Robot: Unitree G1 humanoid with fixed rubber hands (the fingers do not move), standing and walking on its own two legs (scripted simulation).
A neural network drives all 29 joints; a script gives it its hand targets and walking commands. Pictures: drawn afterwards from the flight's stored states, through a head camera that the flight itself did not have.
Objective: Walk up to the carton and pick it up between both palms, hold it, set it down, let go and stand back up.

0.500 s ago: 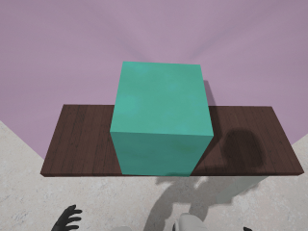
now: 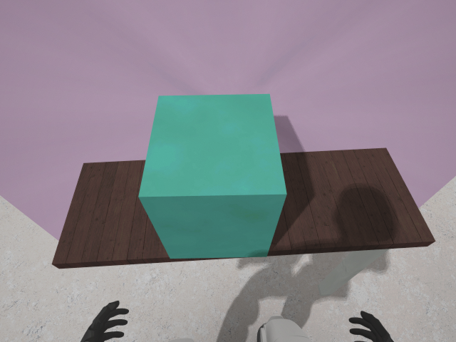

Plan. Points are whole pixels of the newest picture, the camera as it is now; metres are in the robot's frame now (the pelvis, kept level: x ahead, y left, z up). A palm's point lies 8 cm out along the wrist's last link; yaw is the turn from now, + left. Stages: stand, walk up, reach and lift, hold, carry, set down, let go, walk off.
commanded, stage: walk up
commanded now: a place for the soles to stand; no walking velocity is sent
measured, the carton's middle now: (216, 182) +0.39 +0.05 +0.02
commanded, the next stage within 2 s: none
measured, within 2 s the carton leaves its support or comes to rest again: neither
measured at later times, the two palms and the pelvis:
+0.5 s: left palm out of the picture +0.09 +0.24 -0.10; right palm out of the picture +0.01 -0.28 -0.12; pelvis -0.02 -0.01 +0.00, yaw -2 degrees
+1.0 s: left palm out of the picture +0.09 +0.25 -0.11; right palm out of the picture +0.04 -0.30 -0.12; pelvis -0.03 -0.02 -0.01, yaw -3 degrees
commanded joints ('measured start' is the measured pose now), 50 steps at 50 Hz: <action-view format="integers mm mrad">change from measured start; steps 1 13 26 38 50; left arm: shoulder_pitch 1 5 49 54 61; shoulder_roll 172 172 176 168 252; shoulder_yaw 56 73 78 81 114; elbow -117 -126 -115 -124 -150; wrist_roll -1 2 1 9 2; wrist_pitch -36 -24 -42 -36 -18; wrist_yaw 4 18 17 27 33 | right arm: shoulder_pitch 29 149 161 120 159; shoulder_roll -190 -159 -167 -219 -169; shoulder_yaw -76 -87 -86 -97 -96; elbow -102 -30 2 -19 -18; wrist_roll -1 -6 -7 -14 -9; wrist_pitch -27 -52 -43 -50 2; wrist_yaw -8 -7 -7 -19 -19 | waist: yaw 0 -17 -12 2 -13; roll -36 -74 -48 -2 -195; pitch -210 -191 -94 -136 -150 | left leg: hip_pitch -81 -83 -150 -171 -97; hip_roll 91 38 39 120 -89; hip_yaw -106 -150 -137 -197 -76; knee -192 -251 -248 -258 119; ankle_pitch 75 -86 -130 178 -98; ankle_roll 63 60 55 83 17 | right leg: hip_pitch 157 58 18 110 -35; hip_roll -85 -88 -74 -9 -184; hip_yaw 120 199 243 120 480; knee -106 -253 -246 -57 -371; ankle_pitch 149 -276 -284 91 -250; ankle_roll -109 -95 -87 -67 -194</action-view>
